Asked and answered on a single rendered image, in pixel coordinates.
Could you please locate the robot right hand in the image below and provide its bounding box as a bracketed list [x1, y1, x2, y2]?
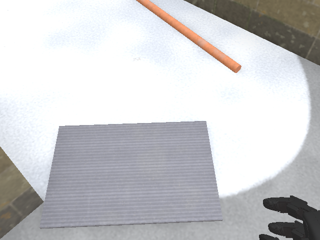
[259, 195, 320, 240]

